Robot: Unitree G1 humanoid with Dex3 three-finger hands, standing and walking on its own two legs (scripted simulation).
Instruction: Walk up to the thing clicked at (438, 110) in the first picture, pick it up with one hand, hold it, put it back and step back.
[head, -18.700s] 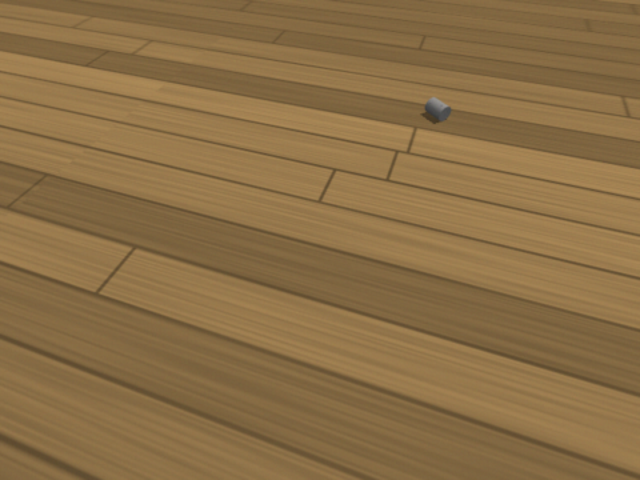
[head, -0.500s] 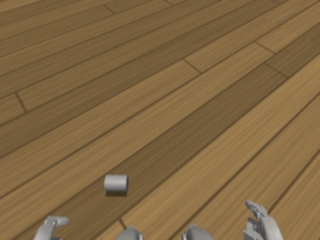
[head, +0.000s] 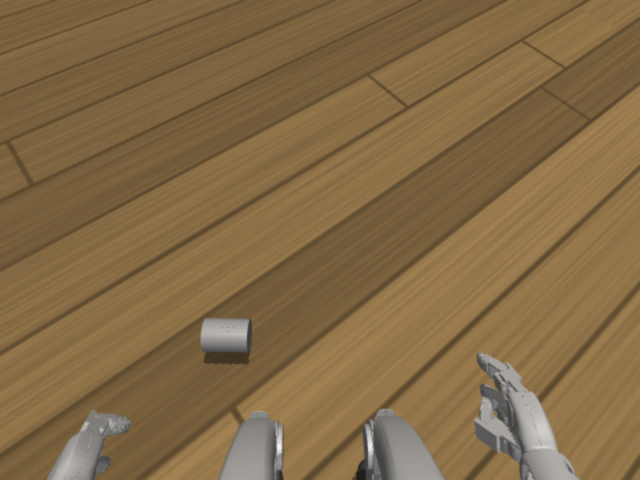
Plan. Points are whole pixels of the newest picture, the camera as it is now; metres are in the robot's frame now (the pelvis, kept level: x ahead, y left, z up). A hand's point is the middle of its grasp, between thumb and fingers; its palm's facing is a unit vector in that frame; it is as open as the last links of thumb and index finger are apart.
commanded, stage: rise first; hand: left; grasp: from above
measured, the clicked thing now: (227, 335) +0.46 +0.23 -0.61
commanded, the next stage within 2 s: none
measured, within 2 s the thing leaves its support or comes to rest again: neither
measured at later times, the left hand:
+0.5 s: hand (163, 391) +0.28 +0.29 -0.33, palm faces -0.50 -0.33 -0.80, open 14.0 cm
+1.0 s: hand (179, 361) +0.35 +0.30 -0.43, palm faces -0.49 -0.05 -0.87, open 14.1 cm
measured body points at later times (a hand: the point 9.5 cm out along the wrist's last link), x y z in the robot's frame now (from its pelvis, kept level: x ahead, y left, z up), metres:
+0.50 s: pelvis -0.07 -0.01 -0.20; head +0.14 +0.01 +0.20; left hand +0.30 +0.30 -0.29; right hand +0.08 -0.28 -0.33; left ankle +0.01 +0.12 -0.62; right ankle +0.01 -0.13 -0.62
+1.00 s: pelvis -0.08 +0.01 -0.28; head +0.14 +0.05 +0.10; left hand +0.37 +0.30 -0.38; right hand -0.03 -0.28 -0.39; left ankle +0.01 +0.12 -0.62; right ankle +0.01 -0.13 -0.62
